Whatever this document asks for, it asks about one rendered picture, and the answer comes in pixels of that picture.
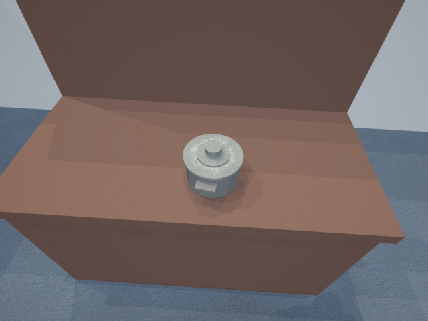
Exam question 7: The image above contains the table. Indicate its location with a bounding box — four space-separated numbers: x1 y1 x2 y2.
0 0 405 296

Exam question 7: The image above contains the knob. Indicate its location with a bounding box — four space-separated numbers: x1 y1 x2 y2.
205 140 222 157

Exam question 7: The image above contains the lid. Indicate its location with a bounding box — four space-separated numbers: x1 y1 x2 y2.
183 134 243 181

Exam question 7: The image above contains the pot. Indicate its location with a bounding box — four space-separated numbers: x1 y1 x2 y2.
186 168 239 198

